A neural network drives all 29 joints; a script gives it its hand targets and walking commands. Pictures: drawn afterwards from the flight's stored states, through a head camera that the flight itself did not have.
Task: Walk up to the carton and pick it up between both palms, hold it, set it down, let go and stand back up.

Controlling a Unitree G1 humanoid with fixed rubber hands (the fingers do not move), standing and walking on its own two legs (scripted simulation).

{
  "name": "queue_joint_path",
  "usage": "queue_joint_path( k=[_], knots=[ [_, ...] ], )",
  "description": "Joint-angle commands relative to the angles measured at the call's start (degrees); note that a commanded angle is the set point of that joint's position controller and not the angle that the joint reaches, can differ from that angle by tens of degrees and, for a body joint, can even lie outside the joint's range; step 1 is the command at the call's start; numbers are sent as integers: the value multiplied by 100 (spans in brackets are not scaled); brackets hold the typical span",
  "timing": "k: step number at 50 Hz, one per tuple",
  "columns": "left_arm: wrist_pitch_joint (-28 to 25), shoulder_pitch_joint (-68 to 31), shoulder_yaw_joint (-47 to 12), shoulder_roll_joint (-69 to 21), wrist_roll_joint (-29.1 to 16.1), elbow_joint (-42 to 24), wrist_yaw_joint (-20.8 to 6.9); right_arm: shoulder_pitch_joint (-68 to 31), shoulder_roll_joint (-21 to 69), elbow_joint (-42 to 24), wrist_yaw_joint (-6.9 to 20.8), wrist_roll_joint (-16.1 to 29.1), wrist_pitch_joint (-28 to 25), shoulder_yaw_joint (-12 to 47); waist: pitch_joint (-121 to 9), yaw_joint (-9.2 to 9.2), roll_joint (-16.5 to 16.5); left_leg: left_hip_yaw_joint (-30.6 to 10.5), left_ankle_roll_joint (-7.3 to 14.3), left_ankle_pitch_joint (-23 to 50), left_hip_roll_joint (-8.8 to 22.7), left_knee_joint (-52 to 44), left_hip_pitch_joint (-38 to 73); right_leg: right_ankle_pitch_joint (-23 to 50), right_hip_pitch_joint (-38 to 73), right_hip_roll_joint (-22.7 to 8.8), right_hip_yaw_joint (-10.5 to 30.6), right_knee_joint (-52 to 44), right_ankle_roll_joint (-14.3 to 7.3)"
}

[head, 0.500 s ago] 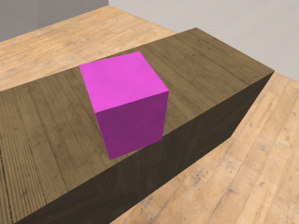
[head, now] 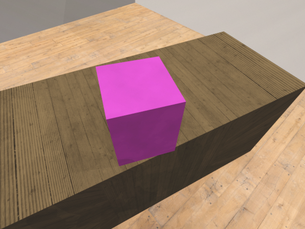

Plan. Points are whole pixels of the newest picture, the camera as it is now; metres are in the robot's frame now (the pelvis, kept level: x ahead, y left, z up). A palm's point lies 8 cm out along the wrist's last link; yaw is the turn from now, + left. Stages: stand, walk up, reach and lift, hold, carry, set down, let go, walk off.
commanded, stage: walk up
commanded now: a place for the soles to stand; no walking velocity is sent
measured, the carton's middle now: (138, 112) +0.46 +0.06 +0.02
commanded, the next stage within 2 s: none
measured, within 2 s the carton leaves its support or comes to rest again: neither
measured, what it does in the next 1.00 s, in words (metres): steps on the spot, turning left: right foot, then left foot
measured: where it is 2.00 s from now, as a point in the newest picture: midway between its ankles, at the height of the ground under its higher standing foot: outside the picture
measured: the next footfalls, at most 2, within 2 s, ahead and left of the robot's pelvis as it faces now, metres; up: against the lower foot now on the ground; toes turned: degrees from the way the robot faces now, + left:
right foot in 0.74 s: +0.04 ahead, -0.18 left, +0.00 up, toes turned +13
left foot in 0.98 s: -0.02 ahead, +0.04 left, +0.00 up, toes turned +21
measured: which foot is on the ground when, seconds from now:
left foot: down 0.00-0.76, up 0.78-0.96, down 0.98-1.00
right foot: down 0.00-0.52, up 0.54-0.72, down 0.74-1.00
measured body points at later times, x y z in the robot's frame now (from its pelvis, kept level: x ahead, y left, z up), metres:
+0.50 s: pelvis +0.01 -0.01 -0.01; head +0.03 +0.01 +0.44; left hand +0.05 +0.26 -0.16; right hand +0.09 -0.25 -0.15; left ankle +0.02 +0.13 -0.73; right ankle +0.02 -0.10 -0.73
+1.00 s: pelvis -0.04 -0.09 -0.02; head +0.01 -0.08 +0.43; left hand -0.04 +0.16 -0.16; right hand +0.13 -0.31 -0.16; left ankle -0.06 +0.03 -0.74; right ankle +0.00 -0.20 -0.73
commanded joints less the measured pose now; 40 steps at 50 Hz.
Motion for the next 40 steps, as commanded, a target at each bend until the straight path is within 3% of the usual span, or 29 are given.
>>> queue_joint_path(
  k=[1, 2, 7, 8, 11, 12, 13, 14, 16, 17, 18, 20, 21, 24, 25, 26, 28, 29, 30, 31, 32, 33, 34, 35, 36, 37, 38, 39, 40],
  knots=[
    [-46, 134, 166, 767, 14, -275, 25, 297, -783, -325, -72, 3, -53, -135, -485, -1, 168, -594, 445, 1117, 493, -584, -411, 80, 463, -678, 656, -579, -250],
    [-69, 73, 142, 767, 48, -249, 32, 163, -879, -366, -70, 23, -19, -172, -160, -3, 346, -489, 397, 902, 439, -534, -525, 58, 229, -676, 625, -642, -199],
    [-22, 38, 195, 981, 45, -228, 27, 368, -677, -259, -91, 30, -5, -74, -163, -7, -83, -273, 342, 1007, 231, -137, -493, 146, 321, -1018, 672, -841, -387],
    [16, -49, 245, 1071, 1, -329, 56, 256, -689, -338, -101, -15, -20, -108, -143, -13, 234, -273, 288, 1364, 227, -3, -539, 321, 252, -1034, 673, -794, -452],
    [23, -56, 233, 881, 52, -379, 51, 167, -891, -363, -105, -36, -39, -185, -205, 1, 337, -464, 380, 1184, 318, -138, -455, -403, 114, -935, 570, -733, -372],
    [73, -34, 235, 1034, 17, -325, 1, 230, -816, -394, -116, -64, -59, -179, -304, -5, -108, -460, 327, 1101, 260, -64, -663, -571, 344, -926, 488, -813, -354],
    [80, -161, 238, 1002, 36, -342, -10, 395, -890, -354, -116, 5, -35, -182, 46, -51, -200, -477, 316, 1086, 269, -182, -630, -638, 109, -924, 333, -778, -346],
    [74, -127, 218, 883, 47, -389, -7, 203, -953, -411, -156, -19, -10, -203, -11, 67, 177, -540, 374, 1127, 277, -187, -728, -710, 165, -915, 373, -678, -316],
    [127, -155, 224, 1035, -31, -372, 10, 238, -944, -451, -113, 40, -56, -228, -30, -52, 368, -827, 373, 1080, 344, -430, -845, -546, 261, -741, 195, -480, -262],
    [90, -38, 210, 815, -8, -477, 34, 187, -986, -497, -105, -8, -37, -227, -255, 35, 515, -1040, 439, 1052, 448, -505, -833, -409, 501, -670, 157, -423, -200],
    [65, -82, 178, 736, -4, -417, 27, 183, -965, -507, -109, 1, -43, -216, -140, 44, 245, -1024, 471, 1250, 418, -426, -859, -275, 420, -701, 123, -396, -213],
    [61, 101, 206, 863, 23, -335, 18, 76, -843, -516, -125, 1, -36, -194, -512, 41, 331, -928, 409, 1407, 296, -221, -713, 114, 680, -801, 212, -434, -268],
    [81, -39, 225, 903, -10, -464, -7, 109, -909, -488, -122, -20, -42, -181, -224, 167, 375, -793, 384, 1637, 241, -64, -885, -112, 573, -871, 193, -479, -303],
    [82, 85, 270, 1032, 11, -416, 31, 138, -770, -461, -136, 0, -19, -184, -338, 75, 341, -661, 370, 1317, 197, -17, -679, -517, 451, -1052, 304, -735, -356],
    [319, -890, 434, 1531, 97, -626, 64, 142, -1046, -681, -325, 14, -74, -295, 398, -201, -159, -795, 382, 3132, 505, 425, -1112, 437, 26, -933, -238, 190, -331],
    [459, -787, 427, 1421, 102, -728, -51, 355, -1356, -712, -391, -18, -106, -403, -176, -235, 223, -1852, 704, 3597, 847, 103, -759, 684, -57, -578, -109, 1136, -217],
    [573, -917, 364, 924, 57, -1034, -117, 680, -1908, -858, -538, -46, -120, -660, -771, -452, 1333, -3923, 1607, 4002, 1682, -703, 169, -1746, -1218, 218, 584, 2887, 109],
    [570, -773, 345, 778, 98, -1092, -127, 652, -1962, -909, -566, -22, -126, -708, -1149, -400, 1478, -4101, 1759, 3817, 1880, -611, 701, -2180, -1714, 138, 1066, 3617, 157],
    [565, -805, 374, 740, 83, -1096, -77, 384, -1724, -1024, -593, -50, -91, -712, -803, -259, 1318, -4038, 1664, 3248, 1710, -521, 502, -2127, -1831, 86, 1343, 3843, 236],
    [490, -740, 350, 690, 90, -1083, -11, 146, -1486, -1128, -553, 8, -45, -615, -1009, -208, 770, -3246, 1521, 3253, 1545, -392, 360, -1649, -1802, 4, 1205, 3868, 317],
    [434, -452, 383, 594, 99, -1033, 44, -291, -1395, -1228, -482, -79, 13, -635, -1046, -64, 1172, -2975, 1341, 2898, 1320, -346, 215, -1536, -1600, -92, 1216, 3640, 389],
    [395, -415, 359, 621, 96, -1206, 54, -643, -1334, -1415, -473, -144, 29, -576, -840, 62, 1211, -2637, 1187, 2778, 1094, -311, -88, -1580, -1369, -213, 1255, 2676, 383],
    [361, -186, 414, 765, -18, -1075, 59, -556, -1352, -1405, -428, -197, 45, -644, -974, -56, 1412, -2480, 994, 2801, 905, -238, -202, -1585, -897, -80, 1017, 1923, 382],
    [318, -99, 391, 670, -58, -1136, 39, -564, -1329, -1272, -404, -180, 40, -605, -985, 5, 1345, -2220, 815, 3578, 702, 45, -194, -1346, -541, -44, 861, 1213, 277],
    [250, 340, 376, 536, -79, -1032, 48, -448, -1434, -1262, -366, -100, 92, -655, -1312, 128, 1342, -2148, 745, 3406, 499, 344, -326, -524, 158, 221, 442, 169, 224],
    [208, 501, 388, 793, -55, -1074, 3, -315, -1350, -1091, -263, -66, 164, -641, -1445, 281, 1200, -2064, 510, 1910, 167, 743, -892, -249, 875, -85, 985, -248, 210],
    [169, 464, 481, 1359, -15, -1111, 37, -223, -951, -1269, -199, 68, 153, -585, -1206, 227, -402, -1041, -76, 716, -726, 1875, -1910, 1557, 1272, -1243, 2225, -466, -267],
    [215, -38, 509, 1579, 90, -1226, 50, -209, -805, -1263, -331, 35, 212, -522, -800, 114, -1423, -388, -191, -2293, -700, 3077, -2114, 2332, 168, -2443, 3352, -853, -1187],
    [188, -363, 479, 1328, 48, -1378, 54, -392, -879, -1217, -367, -103, 200, -517, -429, 34, -350, -559, -166, -2340, -337, 3894, -2094, 2433, -262, -2638, 3534, -721, -1613]
  ],
)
